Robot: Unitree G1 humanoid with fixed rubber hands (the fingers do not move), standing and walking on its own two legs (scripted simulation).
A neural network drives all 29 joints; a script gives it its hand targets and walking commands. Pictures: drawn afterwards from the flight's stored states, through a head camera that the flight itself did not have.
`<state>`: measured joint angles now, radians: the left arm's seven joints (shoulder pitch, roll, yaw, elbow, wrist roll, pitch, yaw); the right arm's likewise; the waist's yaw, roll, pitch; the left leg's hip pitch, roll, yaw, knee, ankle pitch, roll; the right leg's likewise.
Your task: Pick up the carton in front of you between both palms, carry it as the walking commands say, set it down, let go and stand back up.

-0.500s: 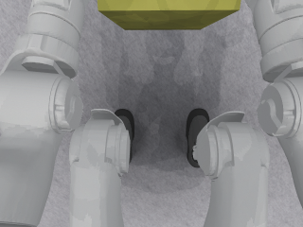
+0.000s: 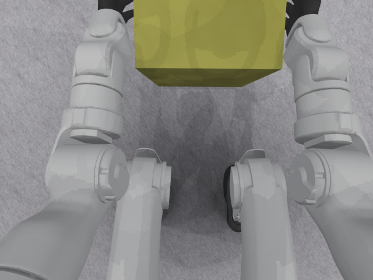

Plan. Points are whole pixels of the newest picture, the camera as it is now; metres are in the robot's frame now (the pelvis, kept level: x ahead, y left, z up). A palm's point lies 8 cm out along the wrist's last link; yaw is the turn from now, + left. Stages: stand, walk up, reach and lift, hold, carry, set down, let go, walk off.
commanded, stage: reach and lift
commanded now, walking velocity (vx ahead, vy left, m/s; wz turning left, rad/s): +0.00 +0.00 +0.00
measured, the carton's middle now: (204, 26) +0.56 +0.00 -0.17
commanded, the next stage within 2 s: none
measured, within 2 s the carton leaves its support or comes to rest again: neither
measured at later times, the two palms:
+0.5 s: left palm out of the picture +0.49 +0.15 +0.08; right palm out of the picture +0.49 -0.15 +0.08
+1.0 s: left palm out of the picture +0.44 +0.15 +0.25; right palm out of the picture +0.44 -0.15 +0.25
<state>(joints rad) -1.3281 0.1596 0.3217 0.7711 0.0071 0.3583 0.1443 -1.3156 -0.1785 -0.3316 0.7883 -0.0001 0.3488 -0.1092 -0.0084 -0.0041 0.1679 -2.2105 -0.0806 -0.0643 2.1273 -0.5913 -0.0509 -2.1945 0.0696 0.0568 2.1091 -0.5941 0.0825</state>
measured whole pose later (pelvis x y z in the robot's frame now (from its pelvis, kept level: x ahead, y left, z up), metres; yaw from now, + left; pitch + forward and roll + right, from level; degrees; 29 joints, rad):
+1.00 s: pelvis +0.05 +0.00 +0.27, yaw +1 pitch +28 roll +0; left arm -0.64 -0.13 0.44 0.56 0.25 0.41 0.03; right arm -0.65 0.11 -0.43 0.57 -0.25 0.42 0.00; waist -0.01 0.00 -0.23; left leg -1.24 -0.05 -0.07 1.18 -0.43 -0.02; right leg -1.24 0.04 0.08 1.17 -0.42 0.04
